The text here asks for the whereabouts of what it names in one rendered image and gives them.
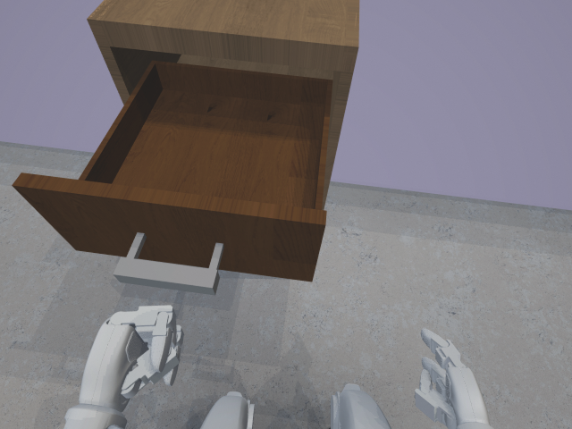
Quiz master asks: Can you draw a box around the drawer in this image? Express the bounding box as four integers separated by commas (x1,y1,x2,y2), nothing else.
12,61,333,282

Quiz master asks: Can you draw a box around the robot thigh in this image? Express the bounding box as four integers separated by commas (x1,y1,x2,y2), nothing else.
331,390,391,429
200,396,255,429

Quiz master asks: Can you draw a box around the robot left hand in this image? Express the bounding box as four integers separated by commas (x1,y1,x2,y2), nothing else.
79,305,184,413

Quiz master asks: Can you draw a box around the robot left thigh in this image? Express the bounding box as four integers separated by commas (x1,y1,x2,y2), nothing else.
200,396,255,429

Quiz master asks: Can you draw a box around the robot right hand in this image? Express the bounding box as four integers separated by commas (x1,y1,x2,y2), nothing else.
415,328,491,429

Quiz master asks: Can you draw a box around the left robot forearm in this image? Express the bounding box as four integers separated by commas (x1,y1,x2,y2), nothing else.
64,404,127,429

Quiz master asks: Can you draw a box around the handle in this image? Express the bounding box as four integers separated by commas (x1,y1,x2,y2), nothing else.
114,232,224,295

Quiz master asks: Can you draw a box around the robot right thigh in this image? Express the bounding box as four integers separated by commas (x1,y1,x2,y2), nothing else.
331,390,391,429

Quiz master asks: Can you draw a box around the cabinet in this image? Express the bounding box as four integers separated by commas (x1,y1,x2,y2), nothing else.
87,0,359,210

